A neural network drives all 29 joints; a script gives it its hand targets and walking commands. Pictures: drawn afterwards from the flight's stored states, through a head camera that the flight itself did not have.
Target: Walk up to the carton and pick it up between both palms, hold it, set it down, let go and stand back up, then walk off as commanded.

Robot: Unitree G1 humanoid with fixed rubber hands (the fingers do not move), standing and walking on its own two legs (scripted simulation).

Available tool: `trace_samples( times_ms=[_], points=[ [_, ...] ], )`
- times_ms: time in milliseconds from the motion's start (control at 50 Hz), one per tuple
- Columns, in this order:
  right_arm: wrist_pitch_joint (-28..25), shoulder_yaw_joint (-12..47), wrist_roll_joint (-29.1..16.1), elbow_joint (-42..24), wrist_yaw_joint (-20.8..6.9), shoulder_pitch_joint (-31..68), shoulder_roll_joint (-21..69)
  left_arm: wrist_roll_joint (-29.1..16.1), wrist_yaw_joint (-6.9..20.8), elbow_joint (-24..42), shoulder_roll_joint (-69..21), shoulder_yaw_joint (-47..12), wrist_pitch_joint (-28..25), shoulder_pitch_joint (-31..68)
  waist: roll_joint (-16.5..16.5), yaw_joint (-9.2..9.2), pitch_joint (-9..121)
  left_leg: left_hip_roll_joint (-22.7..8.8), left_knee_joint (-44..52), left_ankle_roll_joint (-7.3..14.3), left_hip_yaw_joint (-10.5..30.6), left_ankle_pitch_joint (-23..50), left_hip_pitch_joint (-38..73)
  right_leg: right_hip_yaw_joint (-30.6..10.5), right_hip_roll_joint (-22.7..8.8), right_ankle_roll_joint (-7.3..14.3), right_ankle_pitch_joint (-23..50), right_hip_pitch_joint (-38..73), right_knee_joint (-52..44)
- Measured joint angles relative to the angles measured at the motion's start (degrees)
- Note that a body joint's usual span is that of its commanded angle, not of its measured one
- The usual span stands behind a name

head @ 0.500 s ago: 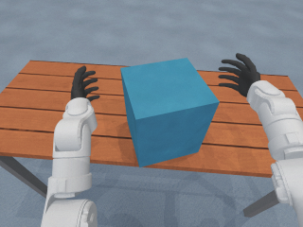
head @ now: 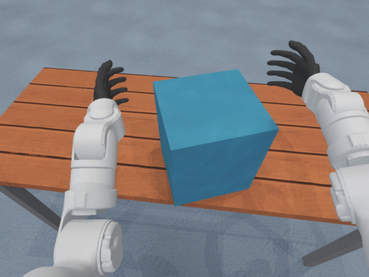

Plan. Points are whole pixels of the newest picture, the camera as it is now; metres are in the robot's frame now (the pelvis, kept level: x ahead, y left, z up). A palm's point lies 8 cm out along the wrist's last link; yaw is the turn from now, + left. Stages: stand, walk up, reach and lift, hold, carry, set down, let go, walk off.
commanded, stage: reach and lift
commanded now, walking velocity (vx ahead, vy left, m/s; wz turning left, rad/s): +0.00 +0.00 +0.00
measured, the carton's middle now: (205, 140) +0.43 +0.02 +0.03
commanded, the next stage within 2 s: none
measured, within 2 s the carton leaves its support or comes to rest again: neither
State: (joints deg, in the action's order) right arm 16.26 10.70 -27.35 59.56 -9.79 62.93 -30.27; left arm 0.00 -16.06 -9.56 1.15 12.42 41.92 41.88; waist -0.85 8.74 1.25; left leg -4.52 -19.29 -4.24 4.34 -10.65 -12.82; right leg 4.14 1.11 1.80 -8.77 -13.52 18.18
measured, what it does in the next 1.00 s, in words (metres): stands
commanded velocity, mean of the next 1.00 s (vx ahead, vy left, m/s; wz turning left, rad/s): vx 0.00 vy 0.00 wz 0.00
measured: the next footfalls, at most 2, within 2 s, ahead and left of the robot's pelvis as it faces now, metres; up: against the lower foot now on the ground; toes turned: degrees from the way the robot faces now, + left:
none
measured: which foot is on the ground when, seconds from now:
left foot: down 0.00-1.00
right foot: down 0.00-1.00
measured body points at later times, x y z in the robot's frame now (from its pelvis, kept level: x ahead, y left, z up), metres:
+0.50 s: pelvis +0.00 +0.00 +0.00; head +0.07 -0.01 +0.44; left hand +0.40 +0.23 +0.11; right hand +0.50 -0.17 +0.12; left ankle -0.01 +0.17 -0.75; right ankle +0.00 -0.10 -0.75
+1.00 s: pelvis +0.01 +0.00 +0.00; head +0.08 -0.01 +0.44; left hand +0.40 +0.21 +0.09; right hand +0.50 -0.13 +0.09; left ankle -0.01 +0.17 -0.75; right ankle +0.00 -0.10 -0.75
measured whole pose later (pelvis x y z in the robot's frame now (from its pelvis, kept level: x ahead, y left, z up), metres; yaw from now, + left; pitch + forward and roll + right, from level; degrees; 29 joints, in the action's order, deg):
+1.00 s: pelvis +0.01 +0.00 +0.00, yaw +0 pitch +13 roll -1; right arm -7.2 5.8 -15.9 71.8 -9.8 56.2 -22.7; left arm 0.0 -10.5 -31.8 -3.1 12.4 5.3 36.3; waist -0.9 10.9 5.5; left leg -4.5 -19.3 -4.3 4.3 -10.1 -22.4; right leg 4.1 1.1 1.8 -8.2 -23.2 18.3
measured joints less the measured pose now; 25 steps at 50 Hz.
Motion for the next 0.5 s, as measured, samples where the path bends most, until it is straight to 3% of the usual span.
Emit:
trace_samples(
  times_ms=[200,340,500],
  points=[
    [-1.40,-0.23,0.15,3.52,-0.16,-1.04,0.02,0.00,1.31,-6.69,0.01,0.19,-6.47,-0.06,-0.01,0.33,0.64,0.00,0.00,0.00,0.00,0.01,-1.63,0.00,0.00,-0.04,0.10,-1.64,-0.01],
    [-6.15,-0.08,1.81,3.09,-0.33,-4.55,0.01,-0.01,2.85,-10.25,0.01,0.19,-12.70,-0.60,-0.02,0.74,0.71,-0.01,0.00,0.00,0.00,0.07,-2.92,0.00,0.00,-0.06,0.11,-3.00,0.14],
    [-13.15,-0.09,3.39,7.64,-1.30,-5.18,0.03,0.01,3.80,-17.96,0.01,0.19,-23.24,-2.26,-0.04,1.74,1.76,-0.01,0.00,0.00,0.00,0.41,-6.11,0.00,0.00,-0.01,0.17,-6.43,0.64]
  ],
)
